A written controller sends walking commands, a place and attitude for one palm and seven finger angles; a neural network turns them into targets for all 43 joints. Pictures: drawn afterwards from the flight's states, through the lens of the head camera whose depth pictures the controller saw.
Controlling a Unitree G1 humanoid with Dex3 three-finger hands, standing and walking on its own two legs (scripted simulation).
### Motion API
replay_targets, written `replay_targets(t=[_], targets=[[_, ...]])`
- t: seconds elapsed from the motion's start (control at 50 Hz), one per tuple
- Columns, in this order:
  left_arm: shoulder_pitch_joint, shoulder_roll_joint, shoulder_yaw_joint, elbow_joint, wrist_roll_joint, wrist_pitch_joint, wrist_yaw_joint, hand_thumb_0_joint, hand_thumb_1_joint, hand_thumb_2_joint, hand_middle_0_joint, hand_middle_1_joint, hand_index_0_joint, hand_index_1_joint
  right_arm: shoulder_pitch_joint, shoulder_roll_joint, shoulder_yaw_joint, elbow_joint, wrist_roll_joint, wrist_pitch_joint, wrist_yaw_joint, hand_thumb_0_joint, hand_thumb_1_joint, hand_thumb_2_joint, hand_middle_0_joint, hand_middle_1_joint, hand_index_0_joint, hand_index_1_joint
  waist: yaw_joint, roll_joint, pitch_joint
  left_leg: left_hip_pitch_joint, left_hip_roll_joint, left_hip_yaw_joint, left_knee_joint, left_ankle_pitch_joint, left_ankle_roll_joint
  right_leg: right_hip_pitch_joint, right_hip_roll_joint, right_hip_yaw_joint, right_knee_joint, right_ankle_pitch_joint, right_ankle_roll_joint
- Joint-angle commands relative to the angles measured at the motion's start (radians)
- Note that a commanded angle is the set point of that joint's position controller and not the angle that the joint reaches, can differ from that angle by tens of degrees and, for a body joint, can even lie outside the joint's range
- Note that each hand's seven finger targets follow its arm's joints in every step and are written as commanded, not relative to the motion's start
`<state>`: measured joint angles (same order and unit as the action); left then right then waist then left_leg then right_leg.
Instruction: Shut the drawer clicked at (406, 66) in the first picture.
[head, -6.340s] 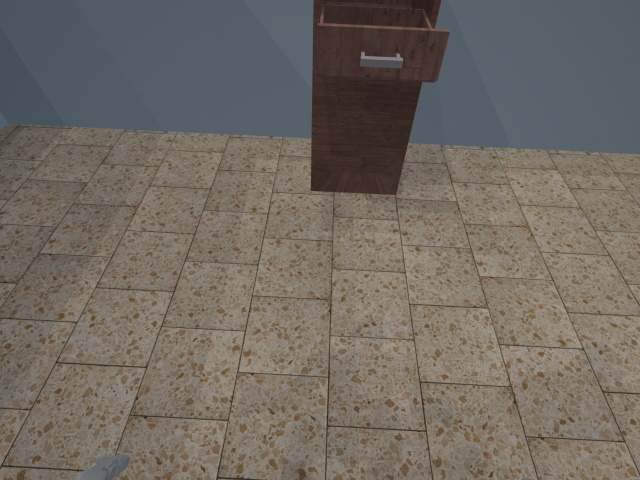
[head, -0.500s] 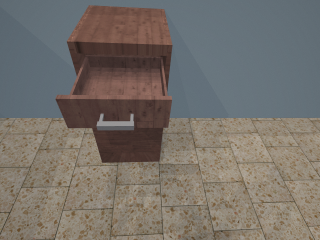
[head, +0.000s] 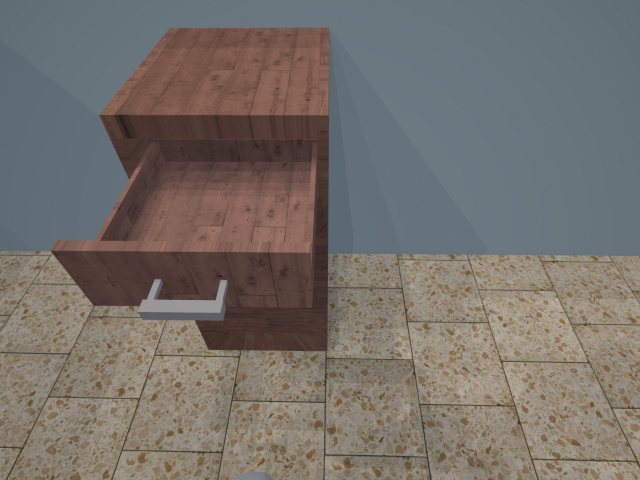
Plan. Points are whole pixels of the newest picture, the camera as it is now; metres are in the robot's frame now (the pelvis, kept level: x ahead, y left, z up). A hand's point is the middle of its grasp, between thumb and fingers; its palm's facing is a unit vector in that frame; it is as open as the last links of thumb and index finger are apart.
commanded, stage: come to a stop and stand still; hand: left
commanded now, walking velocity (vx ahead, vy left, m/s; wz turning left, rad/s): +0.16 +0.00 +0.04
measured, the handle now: (186, 298) +0.36 +0.22 +0.00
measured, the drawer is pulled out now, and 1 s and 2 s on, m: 0.28 0.28 0.28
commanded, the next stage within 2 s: look again from close up in 1.78 s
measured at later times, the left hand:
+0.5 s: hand out of the picture +0.05 +0.20 -0.19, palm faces +0.04 -0.97 -0.26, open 7.4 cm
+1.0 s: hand out of the picture -0.02 +0.16 -0.17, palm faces +0.08 -0.97 -0.22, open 7.4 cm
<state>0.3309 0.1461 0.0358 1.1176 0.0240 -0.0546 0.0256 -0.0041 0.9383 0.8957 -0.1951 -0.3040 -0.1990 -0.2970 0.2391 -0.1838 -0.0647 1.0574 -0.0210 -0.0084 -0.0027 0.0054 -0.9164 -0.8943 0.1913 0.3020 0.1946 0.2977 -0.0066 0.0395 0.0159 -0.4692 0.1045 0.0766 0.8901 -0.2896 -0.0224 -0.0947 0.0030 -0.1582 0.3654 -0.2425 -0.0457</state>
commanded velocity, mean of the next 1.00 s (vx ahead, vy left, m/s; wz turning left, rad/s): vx -0.01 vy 0.04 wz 0.00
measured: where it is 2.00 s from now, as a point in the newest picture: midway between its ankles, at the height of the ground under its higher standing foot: outside the picture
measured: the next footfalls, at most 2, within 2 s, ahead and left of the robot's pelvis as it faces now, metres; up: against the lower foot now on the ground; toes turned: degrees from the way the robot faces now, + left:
left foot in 0.16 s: +0.15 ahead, +0.13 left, +0.00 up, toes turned +7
right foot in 0.56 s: +0.05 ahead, -0.13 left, +0.00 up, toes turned -5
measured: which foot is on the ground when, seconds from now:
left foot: up 0.00-0.14, down 0.16-0.56, up 0.58-1.00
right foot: down 0.00-0.18, up 0.20-0.54, down 0.56-1.00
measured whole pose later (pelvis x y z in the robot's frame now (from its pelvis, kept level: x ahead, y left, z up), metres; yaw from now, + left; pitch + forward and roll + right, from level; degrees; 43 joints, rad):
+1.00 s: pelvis +0.00 -0.01 +0.00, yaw -1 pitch +0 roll +2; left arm 0.32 0.13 0.04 1.07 0.03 0.00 0.03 0.01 0.91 0.90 -0.20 -0.30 -0.20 -0.30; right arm 0.32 -0.20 -0.05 1.09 -0.01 0.05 -0.01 0.01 -0.91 -0.89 0.19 0.30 0.20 0.30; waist 0.04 0.00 0.03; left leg -0.25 0.03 0.04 0.62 -0.36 -0.04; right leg -0.23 -0.08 -0.07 0.41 -0.18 0.01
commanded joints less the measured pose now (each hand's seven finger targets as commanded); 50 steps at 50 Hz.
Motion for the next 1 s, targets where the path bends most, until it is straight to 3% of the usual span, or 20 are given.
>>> replay_targets(t=[0.0, 0.08, 0.1, 0.12, 0.14, 0.16, 0.18, 0.24, 0.38, 0.48, 0.52, 0.54, 0.56, 0.58, 0.64, 0.68, 0.76, 0.9, 0.94, 0.98], targets=[[0.085, 0.116, 0.009, -0.012, -0.002, -0.022, -0.002, 0.0, 0.9, 0.9, -0.2, -0.3, -0.2, -0.3, -0.013, 0.011, 0.014, -0.044, 0.001, -0.01, 0.015, 0.0, -0.9, -0.9, 0.2, 0.3, 0.2, 0.3, 0.02, -0.162, 0.077, 0.02, -0.013, 0.018, -0.155, 0.021, -0.002, -0.044, -0.265, 0.178, -0.14, 0.366, -0.107], [0.101, 0.105, 0.004, 0.011, -0.008, -0.009, 0.006, 0.0, 0.9, 0.9, -0.2, -0.3, -0.2, -0.3, -0.033, 0.009, 0.028, -0.037, 0.003, -0.026, 0.004, 0.0, -0.9, -0.9, 0.2, 0.3, 0.2, 0.3, 0.012, -0.14, 0.054, 0.192, -0.048, 0.027, -0.363, 0.112, 0.005, -0.045, -0.23, 0.153, -0.02, 0.474, -0.066], [0.093, 0.088, -0.002, 0.014, -0.012, -0.001, 0.01, 0.0, 0.9, 0.9, -0.2, -0.3, -0.2, -0.3, 0.014, -0.001, 0.031, -0.013, 0.003, -0.032, -0.006, 0.0, -0.9, -0.9, 0.2, 0.3, 0.2, 0.3, -0.009, -0.109, 0.017, 0.307, -0.046, 0.018, -0.465, 0.27, 0.004, -0.057, -0.188, 0.126, 0.073, 0.531, -0.026], [0.116, 0.06, -0.015, 0.012, -0.016, 0.003, 0.014, 0.0, 0.9, 0.9, -0.2, -0.3, -0.2, -0.3, 0.076, -0.051, 0.024, 0.004, 0.001, -0.042, -0.017, 0.0, -0.9, -0.9, 0.2, 0.3, 0.2, 0.3, -0.022, -0.014, -0.059, 0.48, 0.039, -0.044, -0.443, 0.623, 0.03, -0.129, -0.138, 0.099, 0.178, 0.456, 0.022], [0.158, 0.026, -0.028, 0.015, -0.022, 0.009, 0.021, 0.0, 0.9, 0.9, -0.2, -0.3, -0.2, -0.3, 0.119, -0.111, 0.017, 0.014, 0.008, -0.043, -0.029, 0.0, -0.9, -0.9, 0.2, 0.3, 0.2, 0.3, -0.021, 0.102, -0.133, 0.618, 0.198, -0.164, -0.376, 1.014, 0.107, -0.218, -0.096, 0.078, 0.229, 0.163, 0.067], [0.179, 0.026, -0.028, 0.025, -0.024, 0.02, 0.029, 0.0, 0.9, 0.9, -0.2, -0.3, -0.2, -0.3, 0.116, -0.122, 0.016, 0.023, 0.017, -0.031, -0.035, 0.0, -0.9, -0.9, 0.2, 0.3, 0.2, 0.3, -0.013, 0.145, -0.141, 0.604, 0.277, -0.182, -0.413, 1.205, 0.174, -0.207, -0.079, 0.085, 0.289, -0.219, 0.083], [0.181, 0.046, -0.025, 0.032, -0.022, 0.034, 0.031, 0.0, 0.9, 0.9, -0.2, -0.3, -0.2, -0.3, 0.076, -0.124, 0.023, 0.022, 0.02, -0.023, -0.044, 0.0, -0.9, -0.9, 0.2, 0.3, 0.2, 0.3, -0.004, 0.155, -0.116, 0.557, 0.281, -0.175, -0.458, 1.218, 0.201, -0.203, -0.079, 0.112, 0.354, -0.33, 0.091], [0.113, 0.074, -0.011, 0.007, -0.007, 0.07, 0.032, 0.0, 0.9, 0.9, -0.2, -0.3, -0.2, -0.3, -0.006, -0.114, 0.016, 0.004, 0.02, -0.003, -0.059, 0.0, -0.9, -0.9, 0.2, 0.3, 0.2, 0.3, 0.004, 0.133, 0.032, 0.37, 0.255, -0.156, -0.522, 1.07, 0.205, -0.232, -0.094, 0.142, 0.472, -0.32, 0.089], [0.093, 0.057, 0.03, -0.066, -0.003, 0.111, 0.02, 0.0, 0.9, 0.9, -0.2, -0.3, -0.2, -0.3, -0.114, -0.125, -0.022, -0.077, 0.005, 0.023, -0.042, 0.0, -0.9, -0.9, 0.2, 0.3, 0.2, 0.3, 0.033, 0.087, -0.051, 0.217, 0.231, -0.115, -0.585, 0.444, 0.201, -0.256, -0.064, 0.156, 0.676, -0.216, 0.088], [0.125, 0.04, 0.018, -0.073, -0.002, 0.087, 0.011, 0.0, 0.9, 0.9, -0.2, -0.3, -0.2, -0.3, -0.148, -0.126, -0.023, -0.082, -0.005, 0.03, -0.019, 0.0, -0.9, -0.9, 0.2, 0.3, 0.2, 0.3, 0.056, 0.149, -0.037, 0.078, 0.171, -0.146, -0.626, -0.151, 0.137, -0.077, -0.062, 0.097, 0.336, -0.147, 0.069], [0.188, 0.084, 0.018, -0.048, 0.012, 0.068, 0.011, 0.0, 0.9, 0.9, -0.2, -0.3, -0.2, -0.3, -0.112, -0.077, -0.014, -0.074, 0.004, 0.043, -0.011, 0.0, -0.9, -0.9, 0.2, 0.3, 0.2, 0.3, 0.076, -0.03, 0.009, -0.021, 0.04, -0.061, -0.482, -0.284, 0.053, 0.008, -0.077, 0.12, 0.039, -0.129, 0.074], [0.132, 0.159, 0.02, -0.071, 0.02, 0.053, 0.011, 0.0, 0.9, 0.9, -0.2, -0.3, -0.2, -0.3, -0.089, -0.01, -0.001, -0.082, 0.017, 0.053, -0.004, 0.0, -0.9, -0.9, 0.2, 0.3, 0.2, 0.3, 0.049, -0.282, 0.06, -0.026, -0.057, -0.008, -0.27, -0.239, -0.008, -0.15, -0.263, 0.428, -0.193, -0.44, 0.007], [0.032, 0.215, 0.024, -0.123, 0.01, 0.061, 0.013, 0.0, 0.9, 0.9, -0.2, -0.3, -0.2, -0.3, -0.122, -0.033, -0.006, -0.107, 0.009, 0.062, 0.003, 0.0, -0.9, -0.9, 0.2, 0.3, 0.2, 0.3, 0.053, -0.313, 0.16, 0.008, -0.054, -0.036, -0.145, -0.202, -0.006, -0.359, -0.382, 0.567, -0.338, -0.613, -0.058], [-0.047, 0.235, 0.029, -0.153, 0.012, 0.066, 0.012, 0.0, 0.9, 0.9, -0.2, -0.3, -0.2, -0.3, -0.098, -0.056, -0.011, -0.106, 0.002, 0.064, 0.01, 0.0, -0.9, -0.9, 0.2, 0.3, 0.2, 0.3, 0.019, -0.221, 0.164, 0.065, -0.055, -0.068, -0.051, -0.16, -0.002, -0.452, -0.395, 0.549, -0.348, -0.597, -0.083], [-0.093, 0.191, 0.029, -0.152, -0.001, 0.045, 0.016, 0.0, 0.9, 0.9, -0.2, -0.3, -0.2, -0.3, 0.003, -0.083, -0.018, -0.044, -0.005, 0.066, 0.014, 0.0, -0.9, -0.9, 0.2, 0.3, 0.2, 0.3, -0.007, -0.213, 0.169, 0.013, -0.054, -0.091, 0.049, -0.012, -0.002, -0.348, -0.308, 0.431, -0.284, -0.365, -0.027], [-0.062, 0.186, 0.031, -0.149, -0.005, 0.038, 0.011, 0.0, 0.9, 0.9, -0.2, -0.3, -0.2, -0.3, 0.06, -0.076, -0.013, -0.026, -0.005, 0.058, 0.017, 0.0, -0.9, -0.9, 0.2, 0.3, 0.2, 0.3, 0.0, -0.17, 0.122, -0.016, -0.068, -0.076, 0.077, 0.034, -0.015, -0.224, -0.276, 0.346, -0.222, -0.2, -0.021], [0.044, 0.178, 0.041, -0.119, -0.006, 0.035, 0.017, 0.0, 0.9, 0.9, -0.2, -0.3, -0.2, -0.3, 0.048, -0.082, -0.011, -0.045, -0.007, 0.052, 0.013, 0.0, -0.9, -0.9, 0.2, 0.3, 0.2, 0.3, 0.054, -0.162, 0.037, -0.082, -0.062, -0.084, 0.077, 0.018, -0.035, -0.016, -0.31, 0.345, -0.176, -0.082, -0.06], [0.066, 0.171, 0.043, -0.082, 0.009, 0.038, 0.016, 0.0, 0.9, 0.9, -0.2, -0.3, -0.2, -0.3, 0.033, -0.042, 0.009, -0.053, 0.006, 0.033, 0.001, 0.0, -0.9, -0.9, 0.2, 0.3, 0.2, 0.3, 0.075, -0.23, -0.007, 0.059, -0.065, -0.047, -0.218, -0.126, -0.023, 0.008, -0.316, 0.353, -0.134, 0.05, -0.108], [0.028, 0.177, 0.043, -0.075, 0.008, 0.042, 0.013, 0.0, 0.9, 0.9, -0.2, -0.3, -0.2, -0.3, 0.079, -0.024, 0.013, -0.032, 0.013, 0.028, -0.004, 0.0, -0.9, -0.9, 0.2, 0.3, 0.2, 0.3, 0.048, -0.268, -0.007, 0.181, -0.083, -0.024, -0.343, -0.089, -0.016, -0.06, -0.284, 0.313, -0.101, 0.095, -0.089], [-0.017, 0.159, 0.037, -0.069, -0.005, 0.049, 0.013, 0.0, 0.9, 0.9, -0.2, -0.3, -0.2, -0.3, 0.168, -0.018, 0.022, 0.01, 0.015, 0.016, -0.012, 0.0, -0.9, -0.9, 0.2, 0.3, 0.2, 0.3, 0.001, -0.201, -0.024, 0.376, -0.092, -0.013, -0.522, 0.089, -0.008, -0.179, -0.215, 0.25, -0.039, 0.022, -0.028]])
